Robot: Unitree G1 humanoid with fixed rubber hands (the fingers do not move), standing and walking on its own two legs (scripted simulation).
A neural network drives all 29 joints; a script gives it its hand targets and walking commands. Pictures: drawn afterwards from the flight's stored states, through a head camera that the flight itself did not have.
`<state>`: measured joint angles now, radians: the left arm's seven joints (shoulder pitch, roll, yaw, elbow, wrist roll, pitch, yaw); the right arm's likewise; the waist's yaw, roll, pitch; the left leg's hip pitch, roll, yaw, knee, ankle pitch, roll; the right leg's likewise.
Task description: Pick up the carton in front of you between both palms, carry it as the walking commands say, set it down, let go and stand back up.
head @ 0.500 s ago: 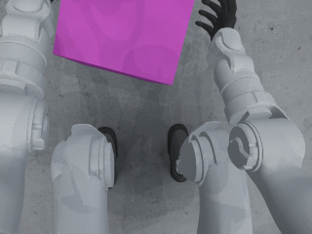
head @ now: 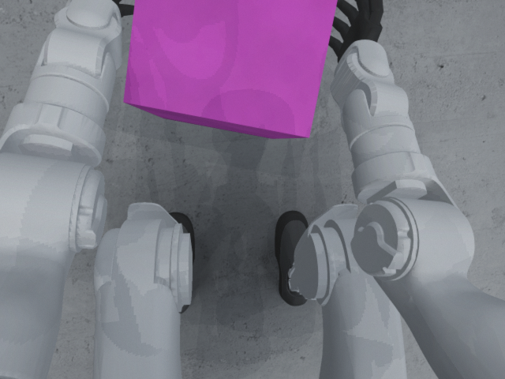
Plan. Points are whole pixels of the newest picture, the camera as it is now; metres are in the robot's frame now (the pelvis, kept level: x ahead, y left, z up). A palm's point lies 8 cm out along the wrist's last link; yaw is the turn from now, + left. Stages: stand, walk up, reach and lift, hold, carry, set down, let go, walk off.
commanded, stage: reach and lift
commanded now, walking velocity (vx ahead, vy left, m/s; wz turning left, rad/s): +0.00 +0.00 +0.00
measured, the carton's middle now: (230, 57) +0.52 +0.06 -0.23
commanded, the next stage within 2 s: none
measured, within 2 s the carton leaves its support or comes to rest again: neither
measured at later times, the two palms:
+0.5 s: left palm out of the picture +0.48 +0.21 +0.04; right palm (478, 32) +0.49 -0.09 +0.04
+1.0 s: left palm out of the picture +0.44 +0.20 +0.18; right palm out of the picture +0.47 -0.10 +0.19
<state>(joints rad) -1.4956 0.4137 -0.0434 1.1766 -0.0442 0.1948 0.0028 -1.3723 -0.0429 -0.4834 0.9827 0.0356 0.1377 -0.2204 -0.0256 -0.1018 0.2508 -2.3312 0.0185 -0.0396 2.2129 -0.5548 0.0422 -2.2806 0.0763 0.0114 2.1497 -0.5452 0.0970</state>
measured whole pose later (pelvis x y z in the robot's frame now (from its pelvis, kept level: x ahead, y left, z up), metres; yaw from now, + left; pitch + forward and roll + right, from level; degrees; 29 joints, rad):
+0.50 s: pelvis +0.00 -0.02 +0.10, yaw +6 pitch +42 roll -3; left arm -1.19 0.16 0.34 0.93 0.26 0.35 -0.04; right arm -1.03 0.14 -0.63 0.64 -0.20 0.30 -0.17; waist -0.02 -0.05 -0.13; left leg -2.10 -0.05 -0.07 1.84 -0.47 -0.02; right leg -2.06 0.10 0.04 1.83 -0.51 0.07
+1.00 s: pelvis +0.04 -0.02 +0.22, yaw +8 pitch +35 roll -2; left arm -0.77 0.03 0.30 0.68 0.20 0.38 0.00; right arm -0.69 0.17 -0.48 0.55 -0.15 0.30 -0.14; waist -0.02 -0.04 -0.24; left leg -1.61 -0.04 -0.07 1.47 -0.48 -0.02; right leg -1.57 0.08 0.06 1.47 -0.51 0.04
